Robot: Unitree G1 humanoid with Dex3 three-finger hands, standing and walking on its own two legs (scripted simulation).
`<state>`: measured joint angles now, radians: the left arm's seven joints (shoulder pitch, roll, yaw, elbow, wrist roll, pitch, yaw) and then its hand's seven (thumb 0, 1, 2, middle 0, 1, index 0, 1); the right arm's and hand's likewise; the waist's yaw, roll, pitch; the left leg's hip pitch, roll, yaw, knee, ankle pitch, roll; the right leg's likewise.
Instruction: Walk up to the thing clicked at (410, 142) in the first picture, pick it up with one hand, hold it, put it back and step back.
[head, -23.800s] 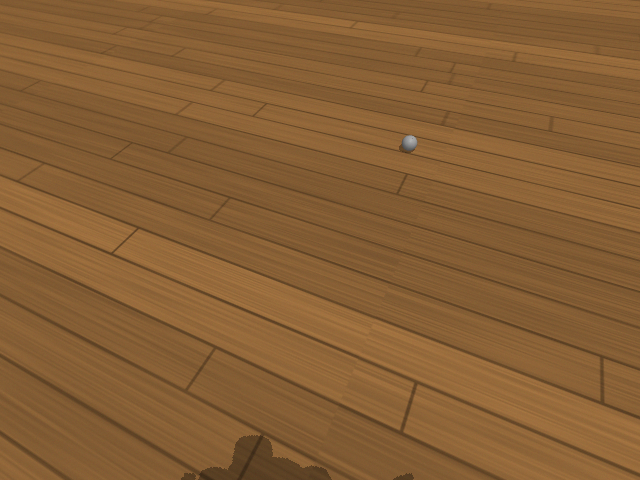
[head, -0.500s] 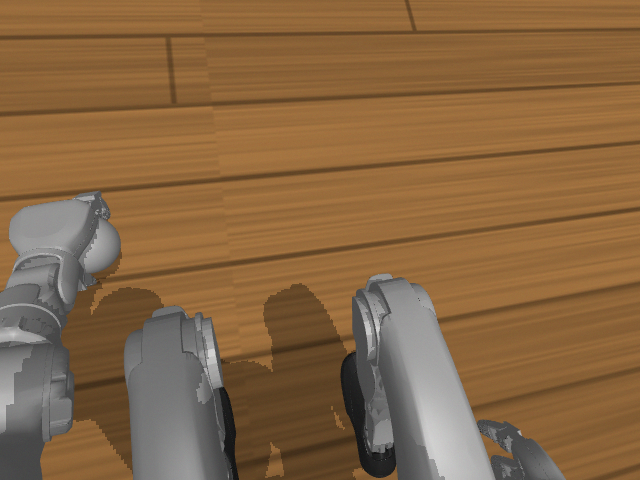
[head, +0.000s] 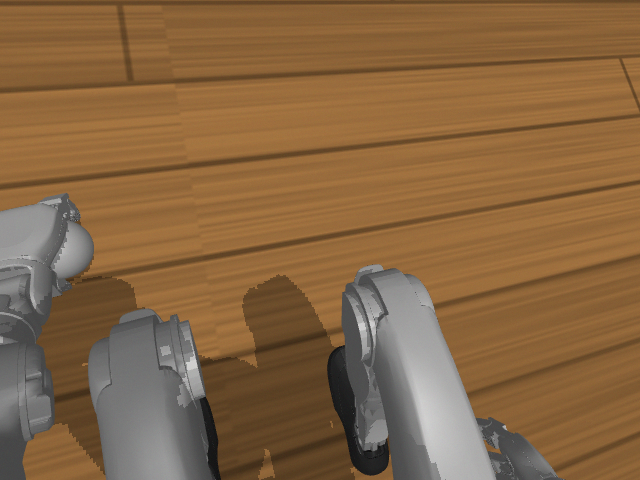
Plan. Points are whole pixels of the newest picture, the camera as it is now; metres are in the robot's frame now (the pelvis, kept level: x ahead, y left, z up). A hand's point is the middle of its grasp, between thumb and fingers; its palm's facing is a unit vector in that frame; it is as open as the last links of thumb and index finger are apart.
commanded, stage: rest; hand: left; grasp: from above
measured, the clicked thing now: (58, 249) +0.42 +0.29 -0.21
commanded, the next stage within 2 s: open in 1.46 s
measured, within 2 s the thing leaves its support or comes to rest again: rests again in 1.16 s
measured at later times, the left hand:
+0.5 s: hand (56, 263) +0.41 +0.30 -0.23, palm faces -0.43 -0.12 -0.89, open 10.5 cm
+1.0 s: hand (65, 264) +0.41 +0.30 -0.24, palm faces -0.44 -0.13 -0.89, open 10.5 cm
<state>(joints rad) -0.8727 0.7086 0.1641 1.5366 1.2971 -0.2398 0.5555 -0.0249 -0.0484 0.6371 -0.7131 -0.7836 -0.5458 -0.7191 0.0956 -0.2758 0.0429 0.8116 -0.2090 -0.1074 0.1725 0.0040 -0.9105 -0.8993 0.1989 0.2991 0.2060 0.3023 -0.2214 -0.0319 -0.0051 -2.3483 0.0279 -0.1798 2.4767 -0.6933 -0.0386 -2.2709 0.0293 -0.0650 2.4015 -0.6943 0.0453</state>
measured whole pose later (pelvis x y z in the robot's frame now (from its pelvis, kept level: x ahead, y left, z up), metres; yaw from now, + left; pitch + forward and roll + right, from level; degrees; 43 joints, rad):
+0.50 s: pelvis +0.00 +0.00 -0.02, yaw -2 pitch +29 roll -9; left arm -0.86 0.78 0.21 1.62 1.33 -0.27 0.64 -0.02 -0.05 0.61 -0.75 -0.74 -0.58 -0.69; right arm 0.08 -0.30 0.09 0.82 -0.28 -0.15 0.24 0.00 -0.91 -0.90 0.20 0.30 0.21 0.30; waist -0.26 -0.06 0.04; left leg -2.37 0.02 -0.23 2.57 -0.71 -0.04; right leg -2.28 0.04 -0.10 2.46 -0.69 0.06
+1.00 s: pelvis +0.00 +0.01 -0.02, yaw -4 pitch +27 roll -11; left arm -0.87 0.82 0.20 1.70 1.33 -0.27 0.69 -0.01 -0.04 0.58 -0.75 -0.73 -0.59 -0.67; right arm 0.06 -0.30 0.13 0.83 -0.31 -0.20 0.28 0.00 -0.91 -0.90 0.20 0.30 0.21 0.30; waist -0.28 -0.08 0.07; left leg -2.36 0.02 -0.25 2.59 -0.72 -0.04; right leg -2.26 0.05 -0.11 2.46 -0.70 0.07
